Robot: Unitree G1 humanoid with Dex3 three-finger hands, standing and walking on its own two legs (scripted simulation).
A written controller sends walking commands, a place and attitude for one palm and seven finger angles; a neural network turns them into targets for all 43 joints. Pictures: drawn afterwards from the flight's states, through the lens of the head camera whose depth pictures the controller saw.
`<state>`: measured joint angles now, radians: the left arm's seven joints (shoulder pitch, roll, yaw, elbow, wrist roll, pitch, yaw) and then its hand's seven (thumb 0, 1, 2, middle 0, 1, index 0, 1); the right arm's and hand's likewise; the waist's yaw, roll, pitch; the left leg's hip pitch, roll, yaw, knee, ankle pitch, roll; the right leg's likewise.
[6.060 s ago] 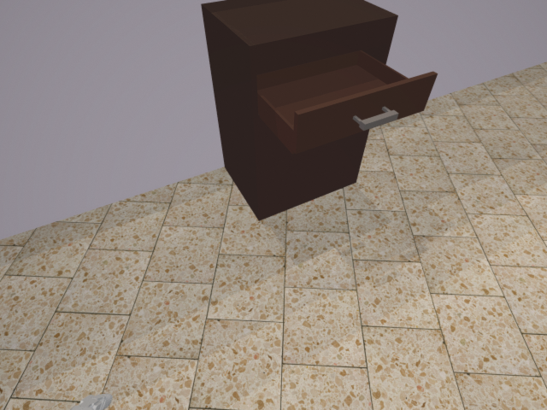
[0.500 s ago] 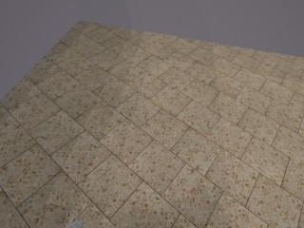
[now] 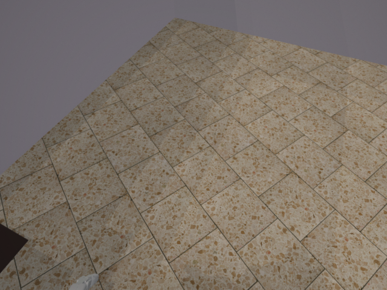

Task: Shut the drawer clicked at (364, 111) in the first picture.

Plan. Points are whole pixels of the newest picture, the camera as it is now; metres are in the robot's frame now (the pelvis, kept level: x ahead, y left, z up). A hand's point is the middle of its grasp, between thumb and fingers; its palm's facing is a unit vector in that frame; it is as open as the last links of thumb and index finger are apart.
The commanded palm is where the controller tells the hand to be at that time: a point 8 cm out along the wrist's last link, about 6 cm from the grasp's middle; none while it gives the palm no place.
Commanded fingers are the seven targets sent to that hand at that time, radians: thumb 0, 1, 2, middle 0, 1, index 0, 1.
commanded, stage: turn to face it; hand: left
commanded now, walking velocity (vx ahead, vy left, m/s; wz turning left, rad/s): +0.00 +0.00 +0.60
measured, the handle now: out of the picture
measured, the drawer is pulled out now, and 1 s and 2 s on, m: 0.26 0.26 0.26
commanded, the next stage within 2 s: take the last steps up to it in 1.76 s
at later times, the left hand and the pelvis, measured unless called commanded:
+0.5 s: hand out of the picture -0.05 +0.22 -0.19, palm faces +0.36 -0.90 -0.23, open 7.4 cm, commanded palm none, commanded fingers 0.00 0.90 0.90 -0.20 -0.30 -0.20 -0.30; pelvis -0.02 +0.01 -0.02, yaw +20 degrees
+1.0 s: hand out of the picture +0.02 +0.26 -0.14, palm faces +0.56 -0.78 -0.29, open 7.4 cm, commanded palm none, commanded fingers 0.00 0.90 0.90 -0.20 -0.30 -0.20 -0.30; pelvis +0.01 +0.00 -0.01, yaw +36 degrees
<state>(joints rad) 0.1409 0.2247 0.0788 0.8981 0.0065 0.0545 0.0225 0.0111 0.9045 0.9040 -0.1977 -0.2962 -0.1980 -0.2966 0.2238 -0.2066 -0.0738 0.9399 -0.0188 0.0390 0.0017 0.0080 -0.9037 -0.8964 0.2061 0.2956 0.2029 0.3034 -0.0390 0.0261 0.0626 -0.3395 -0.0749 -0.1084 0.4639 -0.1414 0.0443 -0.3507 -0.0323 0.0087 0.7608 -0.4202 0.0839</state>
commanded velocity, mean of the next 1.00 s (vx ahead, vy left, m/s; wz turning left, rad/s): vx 0.00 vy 0.00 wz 0.60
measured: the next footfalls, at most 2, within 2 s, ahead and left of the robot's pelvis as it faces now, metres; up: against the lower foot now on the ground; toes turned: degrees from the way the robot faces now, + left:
right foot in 0.06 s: +0.03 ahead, -0.15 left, +0.00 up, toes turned +2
left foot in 0.50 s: -0.03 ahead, +0.13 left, +0.00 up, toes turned +24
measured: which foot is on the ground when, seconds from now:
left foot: down 0.00-0.06, up 0.08-0.48, down 0.50-1.00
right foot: up 0.00-0.04, down 0.06-0.50, up 0.52-0.98, down 1.00-1.00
